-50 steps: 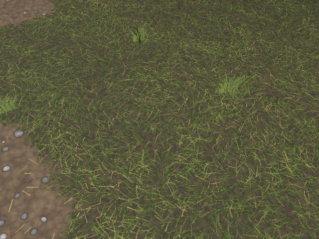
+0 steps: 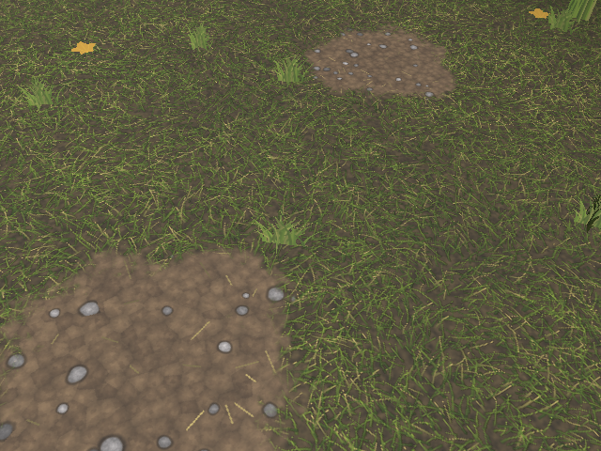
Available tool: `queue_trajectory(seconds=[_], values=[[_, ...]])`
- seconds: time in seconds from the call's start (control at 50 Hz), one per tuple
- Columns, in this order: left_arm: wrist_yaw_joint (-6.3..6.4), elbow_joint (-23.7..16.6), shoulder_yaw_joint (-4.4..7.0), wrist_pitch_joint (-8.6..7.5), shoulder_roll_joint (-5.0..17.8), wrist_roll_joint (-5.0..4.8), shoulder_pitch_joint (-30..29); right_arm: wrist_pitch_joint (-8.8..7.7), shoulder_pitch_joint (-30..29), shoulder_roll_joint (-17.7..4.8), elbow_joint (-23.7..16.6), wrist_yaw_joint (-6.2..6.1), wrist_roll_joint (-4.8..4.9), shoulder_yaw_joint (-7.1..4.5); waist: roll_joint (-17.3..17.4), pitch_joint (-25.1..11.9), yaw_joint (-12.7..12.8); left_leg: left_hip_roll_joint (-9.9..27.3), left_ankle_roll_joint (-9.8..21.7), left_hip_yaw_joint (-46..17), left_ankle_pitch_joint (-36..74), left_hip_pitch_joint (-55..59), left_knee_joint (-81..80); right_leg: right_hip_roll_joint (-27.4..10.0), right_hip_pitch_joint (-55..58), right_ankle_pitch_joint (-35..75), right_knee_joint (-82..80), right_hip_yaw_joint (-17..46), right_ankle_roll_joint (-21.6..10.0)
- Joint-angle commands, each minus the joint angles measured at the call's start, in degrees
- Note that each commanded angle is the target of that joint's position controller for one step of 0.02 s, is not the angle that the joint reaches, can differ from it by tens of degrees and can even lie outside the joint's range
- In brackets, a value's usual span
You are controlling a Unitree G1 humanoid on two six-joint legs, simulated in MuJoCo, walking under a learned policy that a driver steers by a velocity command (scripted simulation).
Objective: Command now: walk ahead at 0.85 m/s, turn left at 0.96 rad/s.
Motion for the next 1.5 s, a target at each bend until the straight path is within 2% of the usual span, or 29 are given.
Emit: queue_trajectory(seconds=[0.02, 0.08, 0.12, 0.14, 0.16, 0.18, 0.2, 0.24, 0.28, 0.36, 0.42, 0.48, 0.56, 0.58, 0.6, 0.62, 0.64, 0.66, 0.72, 0.82, 1.02, 1.04, 1.06, 1.08, 1.14, 1.28, 1.46, 1.48, 1.5], values=[[-0.31, -3.3, 2.59, -0.32, 9.7, -0.74, -3.9, -1.21, -10.0, -2.1, -6.5, 1.3, 0.24, 0.5, -3.7, 12.5, -0.5, 1.4, 2.9, 2.4, -2.2, -7.1, -6.6, -15.8, -0.6, 5.9, -9.6, 4.5, -10.3], [-0.91, -3.5, 3.5, 0.58, 12.9, -1.39, -6.6, -1.09, -6.1, -4.5, -5.6, 1.36, 0.59, -0.41, -5.9, 8.7, -4.9, -4.8, 6.9, 10.5, -9.4, 10.0, -11.3, -14.0, -1.7, 43.5, -0.9, -1.9, -9.3], [-0.98, -4.2, 3.84, 1.18, 14.9, -2.52, -9.3, -0.87, 13.9, -11.7, -0.4, 0.64, 1.44, -4.41, -6.5, -3.4, -16.9, -13.3, 10.9, 13.9, -9.9, 40.0, -15.8, -12.7, -9.2, 69.8, 26.9, -3.9, -8.0], [-0.54, -5.3, 2.03, 0.13, 9.5, -1.29, -8.1, -0.07, 25.0, -16.7, 4.5, -0.27, 1.76, -6.87, 1.9, -5.9, -19.5, -12.5, 12.9, 4.3, -8.7, 61.2, -18.6, -8.8, -28.4, 37.3, 48.8, -1.0, -4.5], [-0.74, -10.6, -1.36, -2.38, -1.6, -0.1, -4.1, -0.65, 18.6, -23.6, 3.0, -0.53, 1.53, -7.05, 24.7, -10.2, -8.1, 0.8, 23.7, -33.6, -31.8, 71.5, -34.8, 3.8, -52.0, -11.8, 72.3, 7.5, -1.9], [-0.55, -12.8, -0.88, -5.3, 5.2, -2.23, -10.2, -2.79, 18.8, -18.0, -0.6, 0.4, 0.22, -5.08, 12.8, -19.4, -12.0, 7.1, 24.9, -52.8, -47.2, 71.7, -47.6, 3.7, -56.0, -8.7, 75.7, 22.6, -3.8], [-0.16, -14.8, 0.0, -6.41, 8.6, -4.62, -18.6, -4.39, 19.1, -13.8, 0.9, 0.92, -0.63, -3.95, 5.6, -9.2, -13.0, 7.6, 21.2, -50.1, -41.9, 65.6, -50.8, 2.7, -60.3, -3.0, 73.9, 21.8, -5.6], [0.52, -13.1, -0.78, -6.76, 5.4, -1.65, -16.8, -5.77, 12.4, -10.6, 1.3, 0.88, -1.7, -2.5, -0.7, -1.0, -6.5, 3.9, 18.3, -36.3, -21.8, 47.8, -46.9, -2.1, -52.7, 2.7, 63.8, 22.6, -6.6], [-0.35, -11.7, 0.07, -4.96, 6.6, -0.44, -12.6, -5.74, 5.9, -9.3, -0.9, 0.25, -2.21, -1.97, 2.4, 1.8, -1.6, -1.1, 17.1, -24.7, 2.5, 37.8, -45.4, -3.2, -44.7, 5.2, 57.7, 22.6, -4.8], [-0.8, -13.8, -0.67, -2.61, 3.2, 1.13, -20.7, -4.46, 6.3, -9.1, 0.6, -3.12, -1.01, -1.98, 1.4, 5.1, -2.4, -8.0, 13.9, -12.4, 32.1, 26.9, -42.7, 2.6, -38.9, 13.6, 39.9, 15.4, -0.6], [-1.87, -16.1, -1.52, -3.03, -0.5, 0.38, -28.0, -1.95, 10.9, -8.4, 3.2, -4.66, -0.44, -2.37, 3.7, 1.6, -6.5, -12.0, 6.9, -12.4, 25.4, 26.1, -39.9, 9.7, -31.3, 27.7, 20.4, 12.6, -1.3], [-2.73, -17.9, -0.31, -3.41, 1.7, -0.98, -31.7, -0.64, 12.1, -8.6, 4.9, -5.89, -0.36, -2.96, 6.9, 0.6, -7.2, -11.0, 3.8, -19.4, 17.9, 31.4, -36.6, 11.4, -28.5, 32.2, 12.2, 16.8, -2.5], [-0.75, -14.4, 1.83, -3.54, 6.3, 0.18, -13.3, -0.94, 4.2, -6.6, 1.4, -5.67, -0.63, -2.53, 7.6, -11.3, 2.2, -13.6, 0.5, -20.8, 16.8, 35.0, -11.2, 4.6, -6.8, 38.8, 7.5, 20.8, -5.2], [-0.25, -13.8, 1.0, -2.97, 7.0, 0.32, -9.7, -0.61, 9.2, 1.2, 0.5, -4.84, -2.79, -0.09, -4.8, -18.8, -0.8, -17.9, -1.0, -16.1, -32.9, 23.8, 5.6, -10.4, 10.4, 62.6, 17.9, 32.9, -7.6], [-0.85, -13.0, 0.81, -2.48, 7.7, 1.73, -8.5, 0.04, 24.7, -2.5, 0.1, -3.56, -0.4, -0.08, -19.4, -29.9, -7.2, -19.0, -2.5, -16.5, -41.6, 12.0, 24.7, -28.5, 23.1, 57.5, 16.5, 59.7, -23.5], [-0.56, -16.3, 1.03, -1.58, 5.4, 1.54, -15.4, 1.1, 22.5, -9.7, 2.1, -3.19, -0.56, -1.63, -11.0, -29.6, -6.1, -12.2, -4.5, -15.3, -31.9, 12.7, 28.9, -25.2, 15.8, 36.4, 11.0, 58.5, -24.1], [0.13, -17.8, -0.24, -0.55, 1.1, 0.98, -18.8, 1.97, 12.5, -12.9, 0.3, -3.03, -0.48, -2.74, -5.5, -20.2, -4.0, -10.5, -5.4, -10.9, -26.4, 11.5, 26.7, -18.8, 6.3, 27.3, 9.1, 45.4, -21.1], [0.6, -17.3, -0.89, 0.62, 0.2, 0.54, -20.6, 2.76, 9.1, -13.1, -0.1, -3.65, -0.61, -3.09, -1.0, -13.9, -4.7, -9.2, -5.9, -8.2, -23.0, 12.4, 23.9, -14.5, -2.8, 22.8, 6.6, 38.2, -17.8], [0.85, -14.4, 0.14, 1.53, 2.6, 0.71, -22.0, 3.55, 7.1, -8.0, -2.1, -4.22, -0.07, -2.25, -5.3, -2.2, -6.3, -6.1, -4.8, -3.9, -21.6, 16.5, 12.0, -8.4, -20.1, 23.0, 1.5, 24.3, -16.1], [0.86, -11.2, 1.81, 1.53, 6.0, 0.71, -19.5, 3.08, 2.0, -6.6, -3.7, -3.95, -1.04, -1.54, -4.4, -6.6, -4.5, -1.3, -3.7, -3.0, -17.1, 14.8, 2.2, -15.6, -14.2, 25.8, -0.9, 21.0, -20.5], [-0.64, -8.1, 2.75, 4.16, 7.5, -2.0, -20.7, 4.61, 2.6, -9.3, -1.3, -1.71, -0.87, -3.95, -4.2, -3.9, -7.2, -6.3, 3.9, 5.6, -9.6, 34.4, -28.7, -13.6, -18.8, 4.8, 7.6, 5.5, -10.3], [-0.96, -6.6, 2.29, 4.7, 5.2, -2.01, -18.3, 4.46, 7.1, -12.3, 0.2, -2.38, -1.19, -5.21, 2.9, -1.5, -8.4, -4.1, 7.4, -2.5, -3.1, 40.5, -36.5, -9.4, -26.0, -1.1, 18.8, 2.2, -5.9], [-0.85, -9.5, 1.75, 4.91, 3.5, 0.2, -18.1, 4.01, 8.0, -21.0, -0.8, -3.6, -1.29, -6.97, 20.0, 2.2, -5.5, 9.2, 17.0, -28.9, 7.0, 45.3, -41.6, 0.5, -46.5, -17.9, 37.6, 0.0, 0.9], [-0.14, -12.2, 1.84, 4.32, 4.5, 1.01, -25.1, 1.7, 4.6, -19.5, -2.8, -3.21, -3.62, -6.31, 13.4, -1.1, -7.7, 10.0, 21.1, -33.7, 3.3, 39.8, -43.2, 2.7, -49.1, -16.7, 47.3, 14.8, 0.4], [1.17, -11.0, 2.79, 3.54, 6.7, 0.22, -23.0, -0.69, -2.2, -14.2, -3.1, -3.44, -1.56, -4.78, 6.6, -1.7, -3.4, 5.1, 14.0, -24.0, 0.5, 40.0, -42.7, 1.8, -50.2, -2.1, 48.0, 19.9, -2.4], [0.08, -11.1, 1.26, 2.94, 2.3, -0.56, -23.9, 0.66, -1.2, -12.4, -4.1, -4.94, -1.22, -4.08, 7.4, -5.4, -4.0, -1.3, 12.2, -23.5, 10.4, 38.6, -36.8, 7.4, -41.0, 3.8, 35.1, 21.2, 0.2], [-1.04, -9.4, 2.59, 1.73, 5.4, -0.97, -17.3, 1.89, -5.6, -10.7, -7.0, -4.02, -0.16, -3.61, 9.6, -6.1, -2.0, -7.3, 7.8, -31.9, 4.8, 32.0, -28.8, 5.5, -19.3, 13.8, 6.8, 22.1, -2.9], [-0.69, -9.7, 3.2, 2.15, 8.3, -0.3, -17.1, 2.14, -0.8, -6.6, -6.5, -3.92, -0.9, -2.56, -1.4, -9.4, -4.7, -12.8, 4.7, -24.7, -17.1, 25.3, -17.9, -6.2, -9.8, 20.5, 6.0, 31.1, -7.1], [-0.59, -9.8, 3.36, 2.57, 10.5, 1.39, -17.8, 1.76, 1.5, -7.8, -7.7, -3.88, -0.57, -2.85, -17.1, -5.7, -7.3, -19.5, 1.1, -14.3, -33.9, 12.3, -7.8, -16.6, -8.9, 30.5, 3.6, 46.0, -17.1]])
